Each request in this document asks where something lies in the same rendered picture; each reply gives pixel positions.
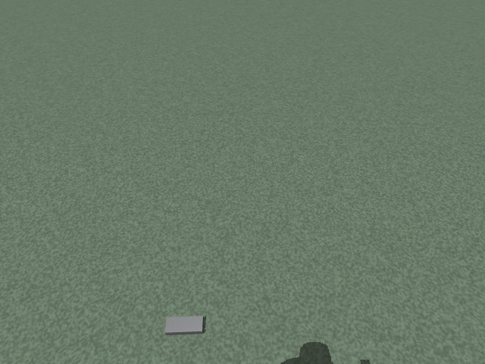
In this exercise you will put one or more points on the small box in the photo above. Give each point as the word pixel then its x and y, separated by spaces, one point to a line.
pixel 184 325

